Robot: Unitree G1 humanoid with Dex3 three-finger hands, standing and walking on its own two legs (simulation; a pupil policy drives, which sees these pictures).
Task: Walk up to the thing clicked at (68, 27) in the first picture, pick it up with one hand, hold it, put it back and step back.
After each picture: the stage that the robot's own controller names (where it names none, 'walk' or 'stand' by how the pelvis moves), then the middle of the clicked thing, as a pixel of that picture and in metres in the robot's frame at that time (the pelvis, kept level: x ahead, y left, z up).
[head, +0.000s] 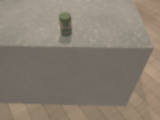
stand; (65, 24) +0.79 +0.08 -0.03
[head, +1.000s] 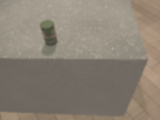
walk; (49, 33) +0.68 +0.17 -0.01
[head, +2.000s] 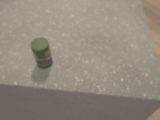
rise first; (42, 54) +0.49 +0.16 +0.00
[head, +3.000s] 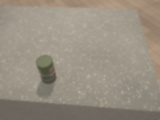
stand; (46, 70) +0.47 +0.16 -0.03
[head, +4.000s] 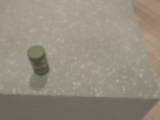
stand; (39, 61) +0.48 +0.18 -0.02
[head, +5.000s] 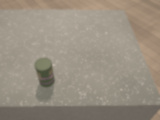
stand; (45, 72) +0.46 +0.15 -0.03
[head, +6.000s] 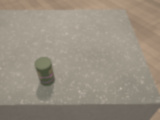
stand; (45, 72) +0.47 +0.16 -0.04
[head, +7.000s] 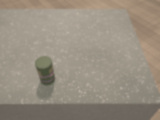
stand; (45, 71) +0.47 +0.16 -0.04
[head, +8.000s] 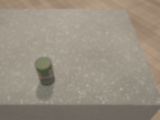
stand; (45, 71) +0.46 +0.16 -0.04
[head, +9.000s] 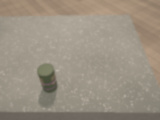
rise first; (47, 78) +0.44 +0.16 -0.03
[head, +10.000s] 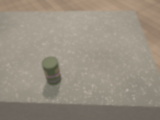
go down; (52, 71) +0.47 +0.16 -0.03
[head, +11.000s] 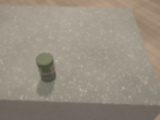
go down; (46, 68) +0.47 +0.15 -0.02
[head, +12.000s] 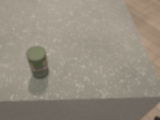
go down; (38, 63) +0.46 +0.14 +0.01
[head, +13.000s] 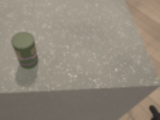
close in; (26, 51) +0.47 +0.15 +0.03
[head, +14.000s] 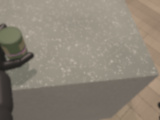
close; (14, 47) +0.47 +0.17 +0.05
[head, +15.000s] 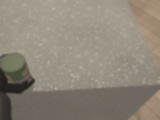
lift; (18, 73) +0.38 +0.18 +0.05
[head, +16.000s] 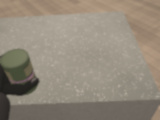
lift; (21, 73) +0.31 +0.17 +0.18
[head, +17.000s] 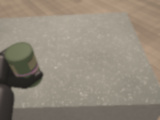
hold; (25, 66) +0.33 +0.16 +0.18
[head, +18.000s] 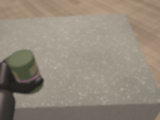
crouch; (27, 72) +0.33 +0.16 +0.16
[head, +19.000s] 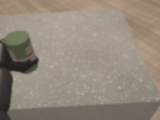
crouch; (22, 53) +0.40 +0.17 +0.17
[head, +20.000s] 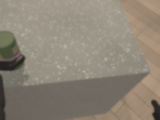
lower; (8, 52) +0.46 +0.18 +0.04
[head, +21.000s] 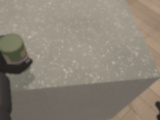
lower; (16, 54) +0.44 +0.17 +0.05
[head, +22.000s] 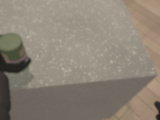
lower; (14, 53) +0.45 +0.17 +0.05
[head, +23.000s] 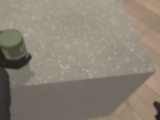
lower; (15, 50) +0.46 +0.16 +0.05
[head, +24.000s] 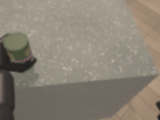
loosen; (20, 53) +0.45 +0.15 +0.05
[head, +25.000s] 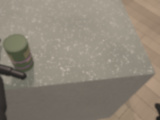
withdraw; (20, 54) +0.45 +0.15 +0.05
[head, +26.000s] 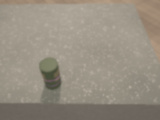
sink last; (51, 74) +0.42 +0.14 +0.01
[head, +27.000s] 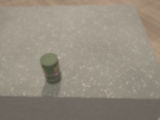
stand; (51, 69) +0.45 +0.15 +0.02
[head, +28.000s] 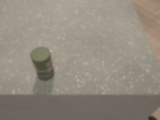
stand; (43, 64) +0.44 +0.15 +0.03
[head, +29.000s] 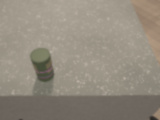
stand; (43, 65) +0.43 +0.15 +0.04
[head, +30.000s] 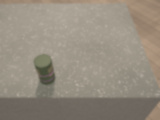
stand; (45, 70) +0.45 +0.15 -0.01
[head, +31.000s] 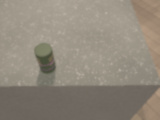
walk; (45, 59) +0.48 +0.15 -0.02
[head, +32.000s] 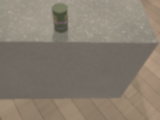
walk; (60, 18) +0.67 +0.09 +0.00
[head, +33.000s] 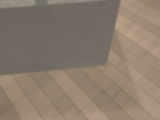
walk; out of the picture +0.96 +0.22 +0.00
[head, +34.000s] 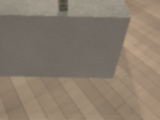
stand; (62, 1) +1.06 +0.12 -0.02
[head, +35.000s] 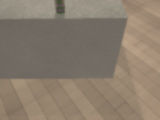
stand; (59, 3) +1.06 +0.12 -0.04
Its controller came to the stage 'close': yes
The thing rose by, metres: 0.22
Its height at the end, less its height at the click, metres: +0.00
